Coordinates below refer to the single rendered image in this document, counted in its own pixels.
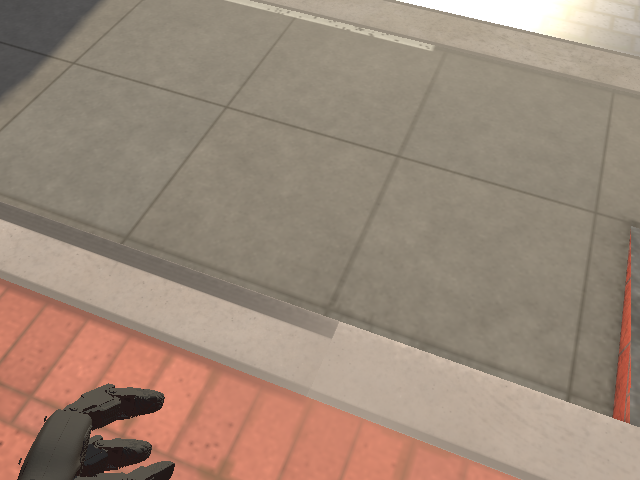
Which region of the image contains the robot left hand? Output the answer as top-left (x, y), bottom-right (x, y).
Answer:
top-left (17, 383), bottom-right (175, 480)

